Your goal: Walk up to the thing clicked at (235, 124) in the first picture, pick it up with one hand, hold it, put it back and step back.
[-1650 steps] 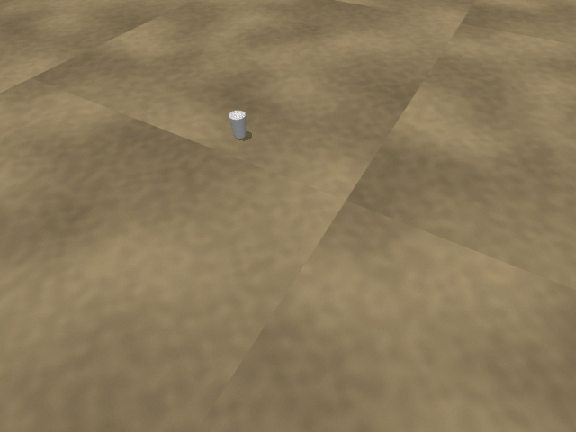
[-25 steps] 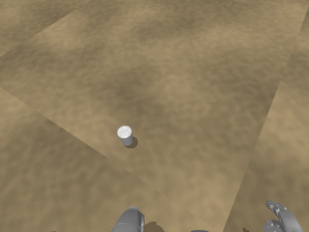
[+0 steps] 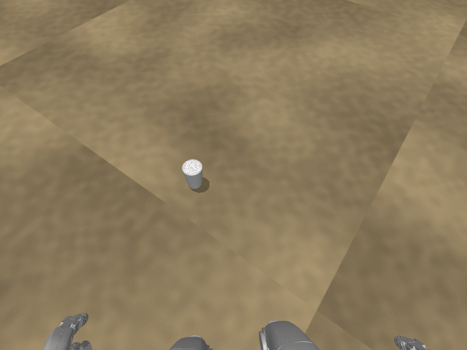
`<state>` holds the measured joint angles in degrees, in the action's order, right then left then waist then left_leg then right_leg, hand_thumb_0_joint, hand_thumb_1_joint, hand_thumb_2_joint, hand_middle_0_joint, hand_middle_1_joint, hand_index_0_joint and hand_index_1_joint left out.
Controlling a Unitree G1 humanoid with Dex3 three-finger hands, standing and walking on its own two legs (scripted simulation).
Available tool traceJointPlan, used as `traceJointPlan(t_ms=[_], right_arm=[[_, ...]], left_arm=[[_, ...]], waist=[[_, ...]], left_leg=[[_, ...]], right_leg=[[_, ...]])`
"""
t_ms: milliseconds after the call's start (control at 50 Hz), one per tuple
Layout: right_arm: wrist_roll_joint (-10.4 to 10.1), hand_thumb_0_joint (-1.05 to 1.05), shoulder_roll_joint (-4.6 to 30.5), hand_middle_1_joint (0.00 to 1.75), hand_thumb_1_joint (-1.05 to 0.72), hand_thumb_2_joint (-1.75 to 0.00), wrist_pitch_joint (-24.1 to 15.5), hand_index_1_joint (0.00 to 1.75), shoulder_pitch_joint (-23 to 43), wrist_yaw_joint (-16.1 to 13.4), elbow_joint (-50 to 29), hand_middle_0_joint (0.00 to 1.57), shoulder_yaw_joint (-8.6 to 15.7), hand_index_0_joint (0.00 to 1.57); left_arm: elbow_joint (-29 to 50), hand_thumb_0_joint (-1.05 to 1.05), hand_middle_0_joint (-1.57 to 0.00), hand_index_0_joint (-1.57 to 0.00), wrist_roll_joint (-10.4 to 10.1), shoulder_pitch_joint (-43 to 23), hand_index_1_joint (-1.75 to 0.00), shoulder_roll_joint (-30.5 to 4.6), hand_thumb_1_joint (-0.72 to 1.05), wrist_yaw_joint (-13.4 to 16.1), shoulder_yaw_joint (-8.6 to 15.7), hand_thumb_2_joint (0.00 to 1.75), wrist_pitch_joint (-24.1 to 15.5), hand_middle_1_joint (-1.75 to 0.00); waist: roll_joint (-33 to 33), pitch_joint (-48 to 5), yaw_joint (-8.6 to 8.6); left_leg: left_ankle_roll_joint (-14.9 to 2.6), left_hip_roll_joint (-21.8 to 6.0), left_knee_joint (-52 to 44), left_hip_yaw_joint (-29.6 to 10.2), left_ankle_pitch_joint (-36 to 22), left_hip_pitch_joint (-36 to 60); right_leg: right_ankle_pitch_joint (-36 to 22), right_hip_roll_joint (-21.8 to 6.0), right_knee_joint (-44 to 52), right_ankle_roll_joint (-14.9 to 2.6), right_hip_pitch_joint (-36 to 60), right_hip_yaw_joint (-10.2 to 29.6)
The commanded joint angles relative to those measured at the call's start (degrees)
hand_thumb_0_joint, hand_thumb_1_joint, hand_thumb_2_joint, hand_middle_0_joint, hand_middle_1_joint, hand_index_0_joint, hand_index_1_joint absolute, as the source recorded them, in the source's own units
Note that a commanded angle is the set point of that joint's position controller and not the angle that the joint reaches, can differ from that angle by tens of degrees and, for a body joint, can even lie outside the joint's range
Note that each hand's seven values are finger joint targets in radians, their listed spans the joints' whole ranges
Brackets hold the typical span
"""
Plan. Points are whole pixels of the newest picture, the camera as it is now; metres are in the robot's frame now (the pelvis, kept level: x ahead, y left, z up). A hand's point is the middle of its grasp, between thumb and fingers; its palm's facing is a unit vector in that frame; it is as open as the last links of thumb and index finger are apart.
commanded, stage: step back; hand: left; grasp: from the side
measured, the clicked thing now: (193, 175) +0.90 +0.22 -0.69
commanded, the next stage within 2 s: stand in 1.32 s
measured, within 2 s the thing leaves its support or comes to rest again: neither
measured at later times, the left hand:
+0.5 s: hand out of the picture -0.08 +0.28 -0.13, palm faces +0.06 -0.89 -0.44, open 7.4 cm
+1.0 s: hand out of the picture -0.07 +0.27 -0.14, palm faces +0.06 -0.92 -0.38, open 7.4 cm
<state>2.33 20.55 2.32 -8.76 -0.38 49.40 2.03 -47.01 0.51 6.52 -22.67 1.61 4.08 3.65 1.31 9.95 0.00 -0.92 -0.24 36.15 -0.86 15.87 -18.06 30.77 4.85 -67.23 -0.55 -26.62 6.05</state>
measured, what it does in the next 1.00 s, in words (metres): walks backwards: right foot, then left foot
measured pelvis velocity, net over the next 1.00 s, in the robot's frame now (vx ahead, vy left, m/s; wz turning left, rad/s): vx -0.10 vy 0.00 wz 0.05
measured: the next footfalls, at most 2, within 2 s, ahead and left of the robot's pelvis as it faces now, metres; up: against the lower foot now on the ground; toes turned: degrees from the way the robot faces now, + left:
right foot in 0.12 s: -0.05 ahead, -0.12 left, +0.00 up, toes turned +0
left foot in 0.46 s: -0.09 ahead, +0.13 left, +0.00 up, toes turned +0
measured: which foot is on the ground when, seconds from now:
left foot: down 0.00-0.14, up 0.16-0.44, down 0.46-0.74, up 0.76-0.98, down 1.00-1.00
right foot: up 0.00-0.10, down 0.12-1.00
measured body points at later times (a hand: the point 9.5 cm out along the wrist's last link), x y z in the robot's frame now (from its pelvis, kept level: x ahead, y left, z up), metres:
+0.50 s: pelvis -0.13 -0.01 +0.00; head -0.12 -0.02 +0.45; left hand -0.08 +0.33 -0.10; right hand -0.07 -0.33 -0.13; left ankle -0.13 +0.13 -0.73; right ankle -0.09 -0.13 -0.72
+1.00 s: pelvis -0.10 +0.00 +0.00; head -0.08 -0.01 +0.45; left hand -0.07 +0.31 -0.12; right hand -0.01 -0.32 -0.12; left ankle -0.05 +0.14 -0.72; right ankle -0.09 -0.12 -0.72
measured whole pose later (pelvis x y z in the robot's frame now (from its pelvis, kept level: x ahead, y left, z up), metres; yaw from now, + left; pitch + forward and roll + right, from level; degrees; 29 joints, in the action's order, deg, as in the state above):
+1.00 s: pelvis -0.10 +0.00 +0.00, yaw +3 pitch -3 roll +0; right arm 2.0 22.9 -0.8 -11.8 0.7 56.9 3.9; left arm -56.4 1.6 13.1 -20.7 -0.5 2.8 -1.9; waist -1.1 5.0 1.9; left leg 0.0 -1.5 34.5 -0.5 16.7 -18.3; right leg 19.1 -2.1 -35.9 -0.1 -14.1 -2.3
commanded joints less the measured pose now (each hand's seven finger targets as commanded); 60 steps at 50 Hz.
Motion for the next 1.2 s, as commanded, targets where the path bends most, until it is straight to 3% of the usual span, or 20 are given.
traceJointPlan(t_ms=[0,80,120,140,160,220,320,420,440,460,480,540,660,680,720,740,940,1020,1120,1180], right_arm=[[0.0,0.00,14.7,0.30,-0.90,-0.90,-1.0,0.30,0.4,-1.0,-5.6,0.20,4.3,0.20],[-1.2,0.00,16.3,0.30,-0.90,-0.90,0.3,0.30,2.1,-0.5,-4.9,0.20,4.4,0.20],[-1.6,0.00,9.8,0.30,-0.90,-0.90,0.1,0.30,1.7,-0.2,-6.5,0.20,2.2,0.20],[-1.4,0.00,11.7,0.30,-0.90,-0.90,0.6,0.30,5.5,-1.5,-6.7,0.20,3.3,0.20],[-1.7,0.00,14.0,0.30,-0.90,-0.90,0.7,0.30,5.5,-1.4,-5.7,0.20,4.2,0.20],[-2.0,0.00,13.2,0.30,-0.90,-0.90,0.0,0.30,-0.2,-0.9,-2.3,0.20,3.7,0.20],[-0.4,0.00,12.8,0.30,-0.90,-0.90,-1.0,0.30,1.8,0.5,-1.9,0.20,3.8,0.20],[-0.6,0.00,11.8,0.30,-0.90,-0.90,-2.9,0.30,-6.0,1.3,3.4,0.20,4.6,0.20],[-0.1,0.00,13.2,0.30,-0.90,-0.90,-3.4,0.30,-7.6,1.0,4.1,0.20,5.2,0.20],[0.5,0.00,17.6,0.30,-0.90,-0.90,-3.8,0.30,-7.1,0.7,3.2,0.20,5.7,0.20],[0.2,0.00,20.7,0.30,-0.90,-0.90,-3.9,0.30,-5.0,0.7,2.3,0.20,6.2,0.20],[0.4,0.00,15.8,0.30,-0.90,-0.90,-5.2,0.30,-0.1,0.3,1.8,0.20,4.4,0.20],[-0.1,0.00,14.8,0.30,-0.90,-0.90,-3.2,0.30,1.0,1.1,1.2,0.20,4.6,0.20],[-0.4,0.00,12.4,0.30,-0.90,-0.90,-2.8,0.30,-0.3,0.9,1.2,0.20,3.8,0.20],[-0.4,0.00,10.5,0.30,-0.90,-0.90,-2.8,0.30,1.9,0.3,-0.2,0.20,3.3,0.20],[-0.4,0.00,13.3,0.30,-0.90,-0.90,-3.0,0.30,-0.1,0.1,0.4,0.20,4.1,0.20],[-0.5,0.00,9.5,0.30,-0.90,-0.90,-4.2,0.30,-4.6,0.6,5.0,0.20,3.8,0.20],[-0.9,0.00,16.8,0.30,-0.90,-0.90,-4.7,0.30,1.6,-0.3,3.6,0.20,4.1,0.20],[-1.3,0.00,12.2,0.30,-0.90,-0.90,-4.2,0.30,6.3,-0.1,5.4,0.20,2.1,0.20],[-1.6,0.00,12.0,0.30,-0.90,-0.90,-4.5,0.30,6.5,-0.2,7.1,0.20,2.0,0.20]], left_arm=[[3.4,0.00,-0.20,-0.20,0.4,3.1,-0.30,-9.1,0.90,-0.1,2.5,0.90,-2.3,-0.30],[-1.0,0.00,-0.20,-0.20,1.0,9.0,-0.30,-7.9,0.90,-0.1,2.3,0.90,-4.1,-0.30],[-1.1,0.00,-0.20,-0.20,2.5,9.0,-0.30,-17.3,0.90,0.2,4.9,0.90,-5.1,-0.30],[0.5,0.00,-0.20,-0.20,2.3,5.5,-0.30,-22.4,0.90,0.2,5.7,0.90,-4.9,-0.30],[1.0,0.00,-0.20,-0.20,1.8,3.2,-0.30,-19.7,0.90,0.4,5.2,0.90,-5.2,-0.30],[1.1,0.00,-0.20,-0.20,1.9,-1.4,-0.30,-14.2,0.90,0.5,4.0,0.90,-5.3,-0.30],[-0.7,0.00,-0.20,-0.20,2.7,4.5,-0.30,-15.1,0.90,-0.3,4.8,0.90,-5.6,-0.30],[-1.0,0.00,-0.20,-0.20,2.1,3.0,-0.30,-13.9,0.90,-1.3,3.3,0.90,-4.3,-0.30],[-1.3,0.00,-0.20,-0.20,1.9,4.7,-0.30,-11.2,0.90,-1.4,2.1,0.90,-4.1,-0.30],[-0.5,0.00,-0.20,-0.20,0.9,2.6,-0.30,-8.0,0.90,-1.7,1.0,0.90,-4.4,-0.30],[-1.1,0.00,-0.20,-0.20,0.9,-1.4,-0.30,-12.2,0.90,-1.5,2.6,0.90,-4.4,-0.30],[-3.0,0.00,-0.20,-0.20,0.4,2.5,-0.30,-10.6,0.90,-2.4,2.1,0.90,-5.2,-0.30],[-7.0,0.00,-0.20,-0.20,1.1,8.0,-0.30,-9.4,0.90,-2.4,2.6,0.90,-6.3,-0.30],[-8.1,0.00,-0.20,-0.20,1.6,10.2,-0.30,-10.5,0.90,-1.9,3.3,0.90,-6.6,-0.30],[-7.6,0.00,-0.20,-0.20,2.3,11.7,-0.30,-18.9,0.90,-1.5,5.0,0.90,-7.1,-0.30],[-5.3,0.00,-0.20,-0.20,2.0,7.8,-0.30,-19.1,0.90,-1.4,5.1,0.90,-7.4,-0.30],[-4.1,0.00,-0.20,-0.20,0.4,1.3,-0.30,-12.7,0.90,-1.3,1.7,0.90,-6.8,-0.30],[-6.0,0.00,-0.20,-0.20,-1.1,4.3,-0.30,-9.5,0.90,-1.0,0.3,0.90,-5.1,-0.30],[-9.4,0.00,-0.20,-0.20,-0.3,3.9,-0.30,-11.5,0.90,-1.1,0.3,0.90,-6.2,-0.30],[-10.2,0.00,-0.20,-0.20,-0.6,1.9,-0.30,-11.1,0.90,-0.8,0.1,0.90,-6.4,-0.30]], waist=[[-12.0,-11.5,-0.39],[-11.2,-17.2,2.04],[9.8,-12.8,1.90],[12.2,-10.3,4.93],[6.3,-6.5,3.06],[4.0,-6.6,-0.62],[8.8,-6.5,4.20],[5.7,-8.4,0.24],[-0.8,-9.1,-0.58],[-12.1,-8.6,-1.82],[-9.0,-4.0,-2.74],[-6.7,-4.6,0.56],[-10.1,-5.1,2.46],[-5.3,-6.0,3.50],[9.4,-3.6,5.43],[4.1,-1.1,3.75],[5.5,-9.7,-0.48],[-7.1,-12.6,1.58],[-6.6,-10.4,1.59],[-4.7,-13.9,0.98]], left_leg=[[-13.77,-14.5,-7.4,-12.2,-28.9,11.4],[-9.00,-11.4,0.0,-8.3,-19.8,9.3],[-1.12,2.0,11.9,-4.1,9.3,-17.3],[0.74,2.5,22.1,-9.9,20.2,-11.0],[0.99,1.9,28.3,-13.8,17.3,-8.7],[1.79,5.1,31.8,-9.5,9.5,-9.7],[2.49,1.4,13.0,-4.7,12.3,-11.2],[-0.61,2.4,-12.9,1.4,5.5,12.5],[-1.57,-0.5,-15.5,-5.2,9.9,17.6],[-7.03,-13.6,-23.0,-28.2,30.1,16.1],[-12.89,-20.1,-27.0,-34.7,39.8,2.3],[-9.19,-13.1,-21.9,-19.7,20.3,5.9],[-6.50,-9.3,-13.8,-10.2,20.3,-5.3],[-4.67,-7.0,-7.4,-8.0,19.7,-9.9],[-0.42,2.6,17.0,-3.5,18.7,-18.9],[-0.25,0.2,19.7,-8.4,15.7,-18.3],[0.77,0.1,-6.5,3.5,-2.8,8.7],[-9.30,-16.8,-15.9,-17.1,-0.6,2.6],[-1.70,-7.9,-10.9,-6.1,-4.5,1.8],[-1.94,-8.1,-9.2,-4.1,-19.9,8.2]], right_leg=[[1.1,-3.3,13.6,1.77,1.7,-2.1],[-15.2,-3.2,46.8,-0.49,16.3,-7.7],[-16.7,-18.2,47.6,-5.65,25.5,19.6],[-17.2,-30.3,49.8,-16.19,7.4,29.4],[-16.7,-29.2,50.1,-16.32,2.6,26.7],[-19.9,-19.1,44.3,-10.75,7.0,9.2],[10.9,-18.9,48.6,-9.78,15.0,12.2],[7.4,-15.5,43.3,-6.59,4.0,4.0],[7.6,-11.8,36.2,-4.56,-1.9,0.1],[3.7,-5.7,26.2,-0.03,-10.6,-5.3],[1.7,-6.4,17.7,0.17,-6.2,-3.9],[-5.9,-7.6,19.7,-0.75,-1.8,-2.8],[-11.0,-3.0,39.5,-1.15,18.4,-9.5],[-11.0,-3.4,42.0,-1.26,25.2,-6.7],[21.5,-25.2,58.2,-10.83,18.4,29.5],[19.8,-28.0,57.5,-13.85,15.5,31.1],[-27.0,-16.1,39.3,-6.94,7.4,0.1],[-6.1,-6.1,29.3,-0.50,11.7,-6.1],[-22.4,-9.9,39.9,-2.13,16.0,-0.3],[-32.2,-10.6,40.3,-1.51,17.3,-1.1]])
